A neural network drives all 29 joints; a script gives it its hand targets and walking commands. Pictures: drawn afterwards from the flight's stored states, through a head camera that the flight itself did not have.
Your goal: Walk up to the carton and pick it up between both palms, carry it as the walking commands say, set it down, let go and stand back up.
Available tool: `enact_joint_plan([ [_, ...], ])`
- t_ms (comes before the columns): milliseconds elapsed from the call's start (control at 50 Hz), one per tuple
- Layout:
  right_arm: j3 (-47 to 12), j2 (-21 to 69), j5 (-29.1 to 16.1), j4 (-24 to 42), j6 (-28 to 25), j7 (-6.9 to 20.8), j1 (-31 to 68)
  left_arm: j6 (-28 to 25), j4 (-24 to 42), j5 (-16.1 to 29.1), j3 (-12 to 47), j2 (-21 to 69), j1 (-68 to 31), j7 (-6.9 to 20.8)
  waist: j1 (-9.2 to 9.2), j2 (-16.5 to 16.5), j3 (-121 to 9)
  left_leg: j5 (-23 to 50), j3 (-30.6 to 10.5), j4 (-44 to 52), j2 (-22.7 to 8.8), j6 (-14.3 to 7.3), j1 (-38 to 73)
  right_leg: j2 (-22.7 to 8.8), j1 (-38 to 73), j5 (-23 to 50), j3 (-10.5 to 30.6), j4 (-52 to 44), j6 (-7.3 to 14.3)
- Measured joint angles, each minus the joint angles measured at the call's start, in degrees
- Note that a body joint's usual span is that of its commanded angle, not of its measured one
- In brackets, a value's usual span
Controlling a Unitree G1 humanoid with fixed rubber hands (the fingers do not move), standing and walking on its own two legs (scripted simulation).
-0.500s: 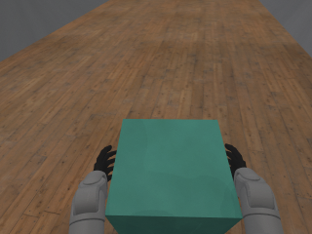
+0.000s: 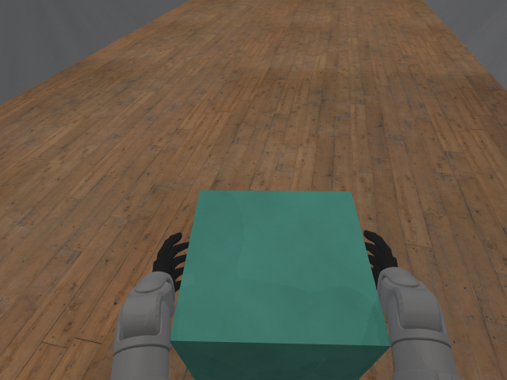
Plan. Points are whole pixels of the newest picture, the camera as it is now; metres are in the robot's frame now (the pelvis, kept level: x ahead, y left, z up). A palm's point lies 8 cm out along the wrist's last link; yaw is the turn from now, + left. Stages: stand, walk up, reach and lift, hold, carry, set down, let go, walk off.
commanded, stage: hold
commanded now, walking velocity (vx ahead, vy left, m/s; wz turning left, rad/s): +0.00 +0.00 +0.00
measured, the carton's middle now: (273, 296) +0.29 +0.00 -0.03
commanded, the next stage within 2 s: carry in 0.94 s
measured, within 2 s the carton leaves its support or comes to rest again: neither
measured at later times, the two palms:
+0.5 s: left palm (166, 278) +0.28 +0.17 +0.05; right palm (385, 279) +0.28 -0.18 +0.04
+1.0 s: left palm (166, 277) +0.28 +0.17 +0.05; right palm (386, 277) +0.28 -0.18 +0.04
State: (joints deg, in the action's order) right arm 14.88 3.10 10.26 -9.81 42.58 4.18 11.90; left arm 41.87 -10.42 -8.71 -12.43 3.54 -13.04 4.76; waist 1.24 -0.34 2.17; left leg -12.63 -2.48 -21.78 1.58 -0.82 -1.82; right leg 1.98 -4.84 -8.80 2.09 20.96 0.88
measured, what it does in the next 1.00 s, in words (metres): stands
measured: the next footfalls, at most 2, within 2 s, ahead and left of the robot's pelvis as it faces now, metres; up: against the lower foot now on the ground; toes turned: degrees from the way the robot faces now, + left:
left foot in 1.46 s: +0.19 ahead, +0.02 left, +0.00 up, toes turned +6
right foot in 1.62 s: +0.23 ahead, -0.20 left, +0.00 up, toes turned -8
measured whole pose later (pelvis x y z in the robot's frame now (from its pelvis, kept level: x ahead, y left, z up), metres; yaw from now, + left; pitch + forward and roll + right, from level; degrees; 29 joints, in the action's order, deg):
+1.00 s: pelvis +0.01 +0.00 +0.00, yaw +0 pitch -3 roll +0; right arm 13.1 3.2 8.6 -3.4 42.9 3.9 7.2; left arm 42.8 -3.8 -7.8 -9.3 3.1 -8.7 4.1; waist 1.1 -0.3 -1.0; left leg -14.0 -2.4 -23.5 1.9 -1.2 -6.4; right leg 1.9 -10.2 -11.8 2.1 24.5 1.2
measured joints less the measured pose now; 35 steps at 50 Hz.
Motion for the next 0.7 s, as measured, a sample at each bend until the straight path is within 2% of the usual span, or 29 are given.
enact_joint_plan([
  [700,-1.5,-0.3,-1.0,4.3,-0.2,0.2,-3.8,0.1,4.9,-0.1,1.9,0.5,4.0,-0.2,-0.46,-0.4,0.1,0.3,0.0,2.0,0.2,-0.2,0.9,-0.2,0.7,0.1,0.2,-1.6,-0.2],
])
